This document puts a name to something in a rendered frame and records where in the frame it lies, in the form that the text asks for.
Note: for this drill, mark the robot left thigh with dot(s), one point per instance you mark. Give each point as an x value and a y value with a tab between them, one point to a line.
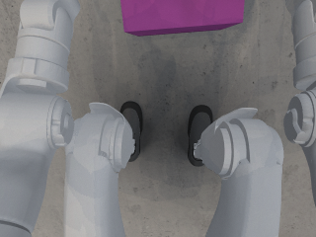
91	184

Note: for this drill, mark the right robot forearm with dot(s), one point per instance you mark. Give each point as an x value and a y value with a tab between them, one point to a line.
303	28

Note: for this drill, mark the robot left upper arm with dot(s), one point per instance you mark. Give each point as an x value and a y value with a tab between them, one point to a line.
32	128

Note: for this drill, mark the left robot forearm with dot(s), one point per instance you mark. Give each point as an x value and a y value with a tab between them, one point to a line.
42	50

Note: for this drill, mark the robot right upper arm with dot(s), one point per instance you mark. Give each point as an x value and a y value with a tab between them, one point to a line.
299	125

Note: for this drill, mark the carton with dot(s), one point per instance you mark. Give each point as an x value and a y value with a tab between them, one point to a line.
163	17

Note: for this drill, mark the left robot shin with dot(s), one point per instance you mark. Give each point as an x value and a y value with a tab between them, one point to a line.
102	108

